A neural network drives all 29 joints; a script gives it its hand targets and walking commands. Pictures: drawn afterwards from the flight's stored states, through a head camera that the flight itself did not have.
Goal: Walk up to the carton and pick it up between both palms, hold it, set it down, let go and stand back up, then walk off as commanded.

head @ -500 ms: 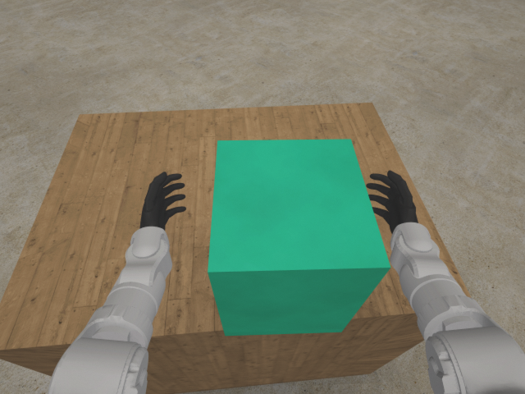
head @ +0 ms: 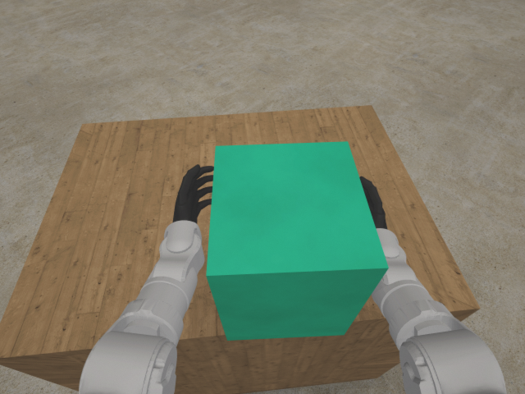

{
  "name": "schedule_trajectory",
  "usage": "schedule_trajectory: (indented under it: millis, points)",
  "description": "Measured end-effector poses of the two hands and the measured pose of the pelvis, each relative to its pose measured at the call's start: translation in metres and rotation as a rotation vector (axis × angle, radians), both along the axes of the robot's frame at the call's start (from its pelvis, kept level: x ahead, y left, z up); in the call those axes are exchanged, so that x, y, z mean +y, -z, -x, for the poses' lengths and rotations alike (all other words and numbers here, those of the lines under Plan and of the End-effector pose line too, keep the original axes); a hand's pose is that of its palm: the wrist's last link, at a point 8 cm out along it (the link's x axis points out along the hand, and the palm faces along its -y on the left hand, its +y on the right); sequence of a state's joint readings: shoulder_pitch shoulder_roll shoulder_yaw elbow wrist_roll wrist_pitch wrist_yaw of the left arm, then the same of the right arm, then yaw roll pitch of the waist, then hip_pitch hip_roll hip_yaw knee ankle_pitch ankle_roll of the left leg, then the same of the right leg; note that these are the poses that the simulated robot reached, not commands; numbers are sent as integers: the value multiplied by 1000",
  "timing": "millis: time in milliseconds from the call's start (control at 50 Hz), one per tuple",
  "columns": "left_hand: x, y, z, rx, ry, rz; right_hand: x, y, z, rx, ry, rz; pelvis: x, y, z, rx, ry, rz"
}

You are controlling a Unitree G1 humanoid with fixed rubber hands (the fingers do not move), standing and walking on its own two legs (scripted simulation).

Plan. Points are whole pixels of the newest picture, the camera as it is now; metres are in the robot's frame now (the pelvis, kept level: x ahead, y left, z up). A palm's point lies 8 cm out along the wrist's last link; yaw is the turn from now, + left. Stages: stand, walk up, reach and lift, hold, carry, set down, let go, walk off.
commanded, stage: reach and lift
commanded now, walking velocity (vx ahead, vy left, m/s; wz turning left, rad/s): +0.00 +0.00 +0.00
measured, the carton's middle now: (284, 246) +0.35 -0.02 +0.03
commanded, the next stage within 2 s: none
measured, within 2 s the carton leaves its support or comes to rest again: leaves its support in 1.28 s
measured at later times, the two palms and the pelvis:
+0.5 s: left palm (192, 222) +0.39 +0.12 +0.04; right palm (370, 225) +0.38 -0.17 +0.03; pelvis +0.00 +0.00 +0.00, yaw +0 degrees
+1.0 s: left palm (194, 228) +0.38 +0.12 +0.04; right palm (373, 232) +0.37 -0.17 +0.04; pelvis +0.00 +0.00 +0.00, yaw +0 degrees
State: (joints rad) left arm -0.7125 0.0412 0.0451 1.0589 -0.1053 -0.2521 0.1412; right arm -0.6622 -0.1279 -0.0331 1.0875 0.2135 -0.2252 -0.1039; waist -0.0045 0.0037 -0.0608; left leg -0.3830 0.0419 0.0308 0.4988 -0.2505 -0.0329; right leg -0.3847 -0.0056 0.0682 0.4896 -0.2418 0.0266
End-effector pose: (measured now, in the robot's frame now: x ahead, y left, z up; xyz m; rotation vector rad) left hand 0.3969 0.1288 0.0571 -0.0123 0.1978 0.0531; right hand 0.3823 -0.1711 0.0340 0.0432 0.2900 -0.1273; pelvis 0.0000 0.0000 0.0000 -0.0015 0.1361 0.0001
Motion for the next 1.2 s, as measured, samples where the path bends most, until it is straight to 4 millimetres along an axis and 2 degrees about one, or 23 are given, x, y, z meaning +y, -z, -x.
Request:
schedule_trajectory:
  millis: [240, 680, 1200]
  points:
    - [-2, 14, 5, 44, -21, 8, 0, 1, -3, 2, 11, 9, 0, 0, -3, 4, 0, 0]
    - [-7, 14, 6, 20, -36, -8, 1, -1, 1, -10, -3, 70, 0, 0, -3, 3, 0, 0]
    - [-9, 15, 21, 3, -47, 4, 2, -4, 19, -11, 15, 68, 0, 0, 6, -8, 0, 0]
